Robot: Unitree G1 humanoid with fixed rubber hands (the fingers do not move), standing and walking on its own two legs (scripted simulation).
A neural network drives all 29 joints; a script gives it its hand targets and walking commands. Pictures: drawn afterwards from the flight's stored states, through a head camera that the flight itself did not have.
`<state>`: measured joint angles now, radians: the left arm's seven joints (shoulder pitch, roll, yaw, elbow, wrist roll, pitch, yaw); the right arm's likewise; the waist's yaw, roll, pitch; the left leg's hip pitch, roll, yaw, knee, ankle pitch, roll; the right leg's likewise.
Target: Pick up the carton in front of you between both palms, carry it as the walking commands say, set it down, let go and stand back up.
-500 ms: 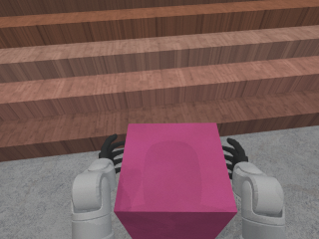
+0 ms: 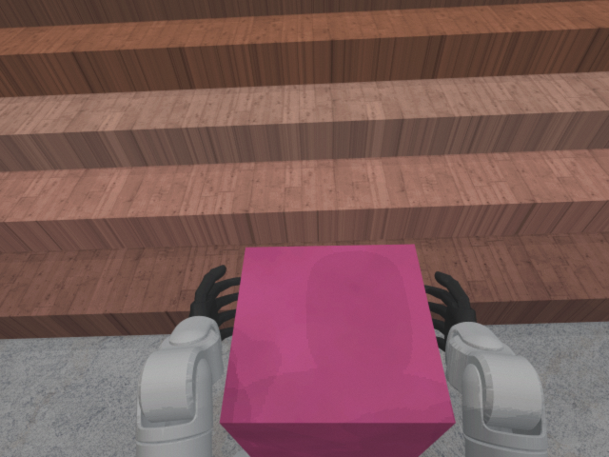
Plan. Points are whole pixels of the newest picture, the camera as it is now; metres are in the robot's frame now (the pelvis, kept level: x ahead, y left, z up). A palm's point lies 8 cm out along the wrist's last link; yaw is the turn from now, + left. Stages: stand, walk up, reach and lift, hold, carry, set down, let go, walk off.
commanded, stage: carry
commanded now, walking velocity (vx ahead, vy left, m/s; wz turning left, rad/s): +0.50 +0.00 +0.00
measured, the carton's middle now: (331, 363) +0.25 +0.01 -0.01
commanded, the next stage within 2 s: none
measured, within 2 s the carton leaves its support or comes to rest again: neither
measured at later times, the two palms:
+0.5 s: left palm (245, 85) +0.70 +0.17 +0.14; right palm (412, 91) +0.67 -0.13 +0.14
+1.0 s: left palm (249, 20) +1.00 +0.21 +0.15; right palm (375, 22) +1.02 -0.09 +0.13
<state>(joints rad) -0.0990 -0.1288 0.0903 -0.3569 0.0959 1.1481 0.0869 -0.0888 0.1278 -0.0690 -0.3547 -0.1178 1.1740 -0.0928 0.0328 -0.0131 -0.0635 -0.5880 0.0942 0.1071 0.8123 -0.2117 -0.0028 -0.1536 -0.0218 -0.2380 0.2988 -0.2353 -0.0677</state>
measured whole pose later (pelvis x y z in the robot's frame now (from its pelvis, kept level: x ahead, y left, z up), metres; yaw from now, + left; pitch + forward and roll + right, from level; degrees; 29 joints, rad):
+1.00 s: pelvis +0.63 +0.05 +0.00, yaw -2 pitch +5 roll +3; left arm -0.76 -0.06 0.30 -0.19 0.02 1.26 0.16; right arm -0.77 0.06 -0.28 -0.21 -0.10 1.32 -0.14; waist 0.10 -0.01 0.13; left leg -1.22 0.05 0.08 1.79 -0.60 0.11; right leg -0.05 -0.08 -0.07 0.29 -0.26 -0.02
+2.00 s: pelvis +1.25 +0.21 +0.38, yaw -1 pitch +4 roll +3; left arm -1.02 0.08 0.34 0.34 0.07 1.38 0.11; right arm -1.02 -0.05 -0.25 0.32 -0.08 1.42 -0.15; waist -0.10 -0.01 -0.07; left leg -0.84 0.02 0.17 1.24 -0.46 0.12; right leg -0.27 -0.17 0.01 0.92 -0.10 -0.02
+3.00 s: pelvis +1.80 +0.30 +0.72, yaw -1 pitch +4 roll +4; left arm -0.95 0.06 0.31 0.22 0.07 1.42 0.10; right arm -0.97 -0.03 -0.22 0.24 -0.07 1.40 -0.17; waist -0.10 0.00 -0.06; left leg -0.82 0.00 0.17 1.19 -0.45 0.10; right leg -0.21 -0.21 -0.05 0.69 0.00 -0.03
